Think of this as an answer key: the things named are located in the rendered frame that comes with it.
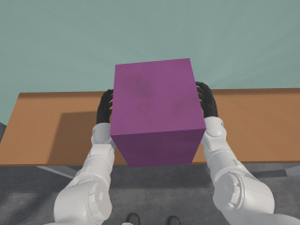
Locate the robot right foot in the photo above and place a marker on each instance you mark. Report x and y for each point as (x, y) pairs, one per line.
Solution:
(174, 220)

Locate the robot right hand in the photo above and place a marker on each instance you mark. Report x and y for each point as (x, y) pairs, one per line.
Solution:
(207, 100)

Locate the robot right forearm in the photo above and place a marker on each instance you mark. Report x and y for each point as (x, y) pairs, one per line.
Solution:
(218, 154)

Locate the robot left foot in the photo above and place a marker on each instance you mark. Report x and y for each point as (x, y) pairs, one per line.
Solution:
(134, 219)

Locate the robot foot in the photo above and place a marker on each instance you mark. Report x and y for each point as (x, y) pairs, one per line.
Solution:
(134, 219)
(174, 220)

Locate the carton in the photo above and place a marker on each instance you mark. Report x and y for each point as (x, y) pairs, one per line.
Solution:
(157, 117)

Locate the left robot upper arm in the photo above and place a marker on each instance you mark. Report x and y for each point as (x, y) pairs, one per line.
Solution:
(84, 204)

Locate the table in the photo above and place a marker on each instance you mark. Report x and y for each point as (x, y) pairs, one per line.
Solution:
(53, 130)

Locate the right robot upper arm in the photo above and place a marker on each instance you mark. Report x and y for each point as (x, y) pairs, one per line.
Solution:
(245, 201)

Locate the robot left hand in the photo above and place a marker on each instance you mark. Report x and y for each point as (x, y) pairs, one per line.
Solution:
(103, 110)

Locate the robot left forearm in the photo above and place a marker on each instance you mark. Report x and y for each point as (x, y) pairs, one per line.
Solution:
(99, 162)

